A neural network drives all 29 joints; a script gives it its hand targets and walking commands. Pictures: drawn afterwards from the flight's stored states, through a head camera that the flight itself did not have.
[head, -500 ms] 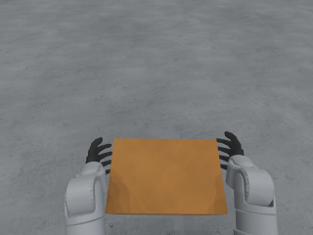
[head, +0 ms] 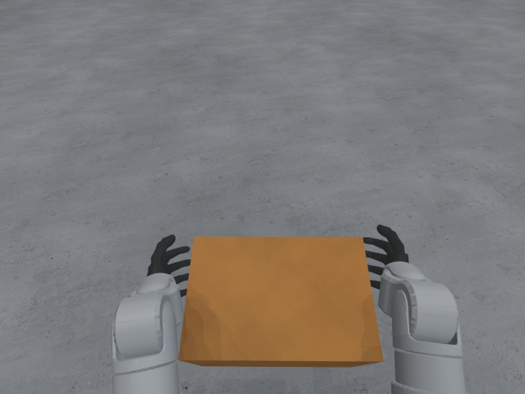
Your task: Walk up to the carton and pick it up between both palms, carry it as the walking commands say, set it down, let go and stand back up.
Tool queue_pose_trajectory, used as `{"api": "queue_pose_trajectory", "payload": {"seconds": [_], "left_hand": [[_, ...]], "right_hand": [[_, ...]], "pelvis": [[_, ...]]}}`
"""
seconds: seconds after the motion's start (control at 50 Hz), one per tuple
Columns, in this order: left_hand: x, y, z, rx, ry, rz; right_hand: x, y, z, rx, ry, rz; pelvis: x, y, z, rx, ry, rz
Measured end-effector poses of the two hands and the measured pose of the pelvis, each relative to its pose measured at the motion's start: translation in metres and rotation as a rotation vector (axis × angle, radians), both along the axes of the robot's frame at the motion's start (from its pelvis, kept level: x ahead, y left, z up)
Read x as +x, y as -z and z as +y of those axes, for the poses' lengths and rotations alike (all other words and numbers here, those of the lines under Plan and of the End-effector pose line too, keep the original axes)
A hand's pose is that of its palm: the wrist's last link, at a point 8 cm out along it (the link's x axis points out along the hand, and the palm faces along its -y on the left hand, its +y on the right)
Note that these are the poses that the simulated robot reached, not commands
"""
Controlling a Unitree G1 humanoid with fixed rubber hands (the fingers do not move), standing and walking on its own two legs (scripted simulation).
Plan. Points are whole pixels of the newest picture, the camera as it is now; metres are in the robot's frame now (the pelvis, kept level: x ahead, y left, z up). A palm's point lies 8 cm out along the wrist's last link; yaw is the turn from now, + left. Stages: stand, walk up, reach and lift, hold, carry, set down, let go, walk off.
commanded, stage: carry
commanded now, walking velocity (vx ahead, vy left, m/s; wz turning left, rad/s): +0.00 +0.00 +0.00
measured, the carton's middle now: (277, 306) +0.27 +0.00 +0.00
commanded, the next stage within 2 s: none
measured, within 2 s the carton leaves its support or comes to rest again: neither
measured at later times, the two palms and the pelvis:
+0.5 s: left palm (169, 281) +0.27 +0.15 +0.08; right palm (401, 272) +0.27 -0.17 +0.09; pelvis +0.00 -0.01 +0.00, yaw +0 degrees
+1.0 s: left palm (178, 274) +0.29 +0.14 +0.08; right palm (404, 265) +0.29 -0.18 +0.08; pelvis +0.02 -0.02 +0.00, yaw +0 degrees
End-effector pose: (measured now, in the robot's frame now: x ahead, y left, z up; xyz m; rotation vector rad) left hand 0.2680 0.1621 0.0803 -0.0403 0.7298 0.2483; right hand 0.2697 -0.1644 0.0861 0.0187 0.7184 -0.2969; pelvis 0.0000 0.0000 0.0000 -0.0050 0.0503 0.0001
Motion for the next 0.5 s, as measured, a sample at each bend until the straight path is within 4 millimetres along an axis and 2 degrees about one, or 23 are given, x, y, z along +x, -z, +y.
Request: {"api": "queue_pose_trajectory", "payload": {"seconds": [0.5], "left_hand": [[0.006,-0.003,-0.01,0.01,0.006,-0.007]], "right_hand": [[0.004,0.0,-0.01,0.001,-0.001,-0.006]], "pelvis": [[0.004,-0.002,-0.009,0.003,0.002,0.011]]}}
